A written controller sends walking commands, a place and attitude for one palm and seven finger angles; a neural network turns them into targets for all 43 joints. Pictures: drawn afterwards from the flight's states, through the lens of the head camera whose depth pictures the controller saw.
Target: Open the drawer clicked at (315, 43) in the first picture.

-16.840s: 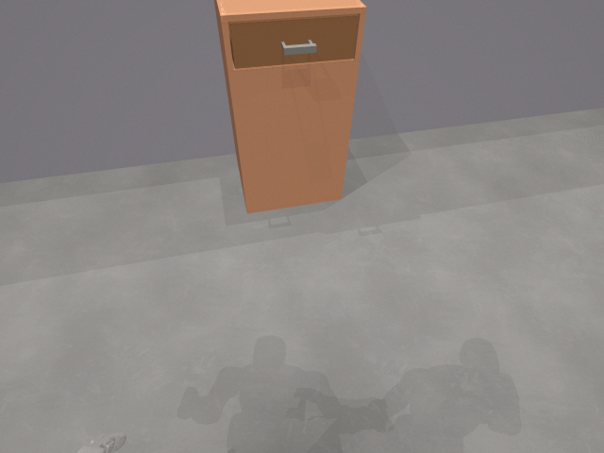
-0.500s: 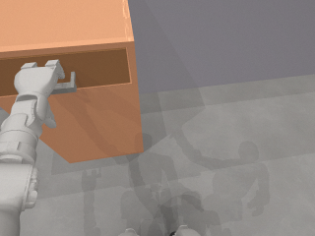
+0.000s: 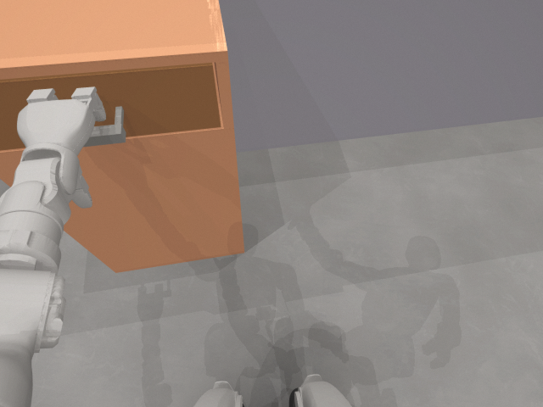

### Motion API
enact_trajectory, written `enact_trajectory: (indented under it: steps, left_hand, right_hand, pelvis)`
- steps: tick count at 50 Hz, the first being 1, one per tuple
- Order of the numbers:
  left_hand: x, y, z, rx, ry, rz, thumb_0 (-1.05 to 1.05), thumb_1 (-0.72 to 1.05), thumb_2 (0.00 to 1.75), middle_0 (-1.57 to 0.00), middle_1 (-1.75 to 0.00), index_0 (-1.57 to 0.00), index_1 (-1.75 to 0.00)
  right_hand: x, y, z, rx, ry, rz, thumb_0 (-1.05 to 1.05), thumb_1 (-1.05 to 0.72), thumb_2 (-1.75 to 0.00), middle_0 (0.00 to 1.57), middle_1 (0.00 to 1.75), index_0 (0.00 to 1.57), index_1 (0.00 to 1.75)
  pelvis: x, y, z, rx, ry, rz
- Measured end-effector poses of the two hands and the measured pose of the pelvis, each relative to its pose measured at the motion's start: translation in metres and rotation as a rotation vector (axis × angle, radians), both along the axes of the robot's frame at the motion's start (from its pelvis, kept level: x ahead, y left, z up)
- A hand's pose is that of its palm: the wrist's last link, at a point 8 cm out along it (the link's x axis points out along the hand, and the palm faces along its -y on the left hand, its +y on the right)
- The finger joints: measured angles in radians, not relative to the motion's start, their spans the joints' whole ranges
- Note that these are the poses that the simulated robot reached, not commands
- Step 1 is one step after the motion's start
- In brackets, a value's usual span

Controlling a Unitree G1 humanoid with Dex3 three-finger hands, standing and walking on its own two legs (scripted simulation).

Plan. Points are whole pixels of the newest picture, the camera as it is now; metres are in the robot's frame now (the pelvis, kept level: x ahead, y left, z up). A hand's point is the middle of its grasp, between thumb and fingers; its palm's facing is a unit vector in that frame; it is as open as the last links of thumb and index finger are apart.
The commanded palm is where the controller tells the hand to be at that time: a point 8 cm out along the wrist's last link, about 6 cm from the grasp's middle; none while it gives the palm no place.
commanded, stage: lower the fingers behind the handle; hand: left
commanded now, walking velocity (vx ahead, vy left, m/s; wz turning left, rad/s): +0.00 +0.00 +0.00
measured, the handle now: (89, 126) +0.54 +0.28 +0.04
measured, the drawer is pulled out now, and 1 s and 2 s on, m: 0.00 0.00 0.00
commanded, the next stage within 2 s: lift the fingers back up to retry in 0.30 s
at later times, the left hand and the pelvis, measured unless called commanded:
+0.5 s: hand (76, 148) +0.49 +0.28 +0.05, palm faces -0.06 +0.02 -1.00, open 13.8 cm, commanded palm +0.48 +0.27 +0.09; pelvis -0.01 +0.00 +0.00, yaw +0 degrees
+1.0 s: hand (73, 128) +0.50 +0.28 +0.08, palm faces -0.03 -0.03 -1.00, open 13.7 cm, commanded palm +0.48 +0.28 +0.15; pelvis +0.03 +0.00 +0.02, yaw +0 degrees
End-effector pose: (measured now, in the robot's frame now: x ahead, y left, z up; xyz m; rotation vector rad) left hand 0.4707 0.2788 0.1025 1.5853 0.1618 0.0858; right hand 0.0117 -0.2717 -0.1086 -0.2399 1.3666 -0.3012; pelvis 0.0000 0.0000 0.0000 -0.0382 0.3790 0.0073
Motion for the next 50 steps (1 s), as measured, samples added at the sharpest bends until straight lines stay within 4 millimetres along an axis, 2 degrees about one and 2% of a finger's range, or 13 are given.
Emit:
enact_trajectory:
  steps: [16, 31, 41, 46, 50]
  left_hand:
    - [-0.001, -0.001, -0.001, 0.013, 0.006, 0.001, 0.0, -0.49, 0.31, -0.25, -1.34, -0.32, -1.2]
    - [0.005, 0.0, 0.005, -0.009, 0.032, 0.014, 0.0, -0.49, 0.31, -0.31, -1.34, -0.32, -1.2]
    - [0.013, -0.008, 0.015, -0.056, 0.018, -0.032, 0.0, -0.49, 0.31, -0.33, -1.25, -0.32, -1.2]
    - [0.014, -0.007, 0.019, -0.057, 0.009, -0.032, 0.0, -0.49, 0.31, -0.35, -1.22, -0.33, -1.21]
    - [0.013, -0.004, 0.032, -0.048, -0.024, -0.021, 0.0, -0.49, 0.31, -0.35, -1.21, -0.34, -1.21]
  right_hand:
    - [-0.017, 0.002, -0.003, -0.004, 0.013, -0.01, 0.0, -0.91, -0.89, 0.2, 0.3, 0.2, 0.3]
    - [-0.016, 0.002, 0.001, -0.005, 0.015, -0.018, 0.0, -0.91, -0.89, 0.2, 0.3, 0.2, 0.3]
    - [-0.003, 0.003, 0.012, -0.007, 0.018, -0.026, 0.0, -0.91, -0.89, 0.2, 0.3, 0.2, 0.3]
    - [0.011, 0.004, 0.013, 0.002, 0.003, -0.024, 0.0, -0.91, -0.89, 0.2, 0.3, 0.2, 0.3]
    - [0.027, 0.005, 0.013, 0.016, -0.022, -0.015, 0.0, -0.91, -0.89, 0.2, 0.3, 0.2, 0.3]
  pelvis:
    - [-0.008, 0.001, -0.004, -0.003, 0.006, 0.004]
    - [-0.004, 0.0, 0.001, -0.005, -0.001, 0.008]
    - [0.013, 0.001, 0.011, -0.006, -0.025, 0.006]
    - [0.022, 0.002, 0.016, -0.004, -0.035, 0.002]
    - [0.028, 0.003, 0.02, -0.002, -0.049, 0.003]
